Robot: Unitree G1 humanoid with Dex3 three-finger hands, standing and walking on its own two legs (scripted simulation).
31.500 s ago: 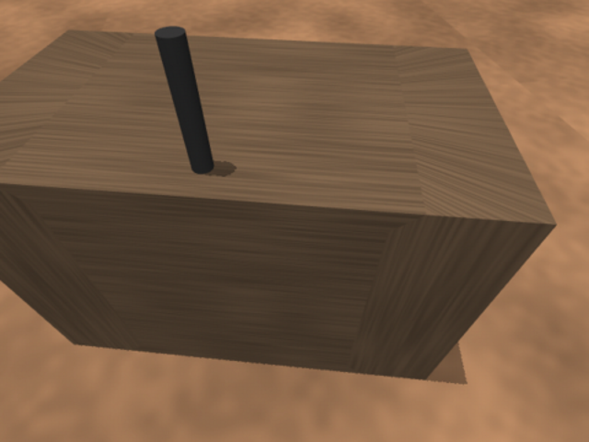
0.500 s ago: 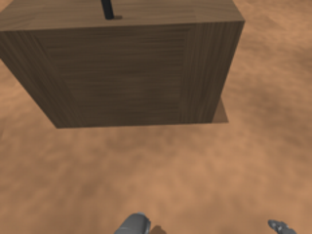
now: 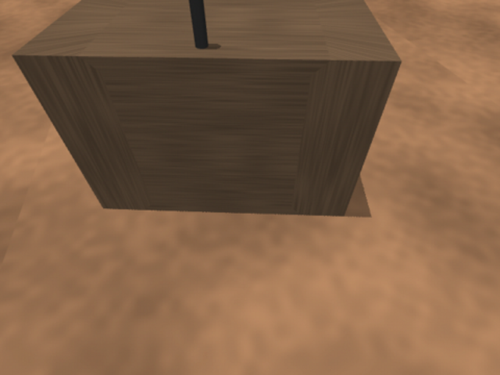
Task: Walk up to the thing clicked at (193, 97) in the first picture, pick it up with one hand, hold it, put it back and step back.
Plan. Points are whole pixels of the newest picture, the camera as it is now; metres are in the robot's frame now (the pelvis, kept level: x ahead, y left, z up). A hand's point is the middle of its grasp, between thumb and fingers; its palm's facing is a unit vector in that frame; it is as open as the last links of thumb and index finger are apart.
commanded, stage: step back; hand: left
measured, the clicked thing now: (196, 4) +1.07 +0.20 +0.16
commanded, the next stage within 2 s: stand in 0.54 s
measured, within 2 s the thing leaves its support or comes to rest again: neither
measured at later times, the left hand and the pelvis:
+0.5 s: hand out of the picture +0.14 +0.29 -0.14, palm faces +0.00 -0.93 -0.36, open 7.4 cm; pelvis +0.04 +0.03 +0.01, yaw -1 degrees
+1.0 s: hand out of the picture +0.12 +0.27 -0.14, palm faces -0.05 -0.94 -0.34, open 7.4 cm; pelvis +0.03 +0.02 +0.02, yaw -1 degrees
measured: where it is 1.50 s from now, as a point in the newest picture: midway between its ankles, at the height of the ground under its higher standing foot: outside the picture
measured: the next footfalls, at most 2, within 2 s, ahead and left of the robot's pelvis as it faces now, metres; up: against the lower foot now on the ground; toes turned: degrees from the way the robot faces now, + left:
none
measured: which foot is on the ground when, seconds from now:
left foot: down 0.00-1.00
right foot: down 0.00-1.00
